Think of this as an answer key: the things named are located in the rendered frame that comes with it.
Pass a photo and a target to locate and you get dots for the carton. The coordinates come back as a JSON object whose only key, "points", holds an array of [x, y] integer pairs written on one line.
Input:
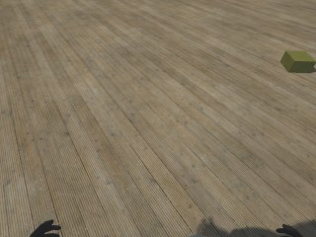
{"points": [[295, 61]]}

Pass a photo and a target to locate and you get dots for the right robot hand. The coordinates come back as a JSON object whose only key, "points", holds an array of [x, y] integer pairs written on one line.
{"points": [[289, 230]]}

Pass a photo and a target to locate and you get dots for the left robot hand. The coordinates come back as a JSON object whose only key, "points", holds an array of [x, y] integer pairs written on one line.
{"points": [[45, 227]]}

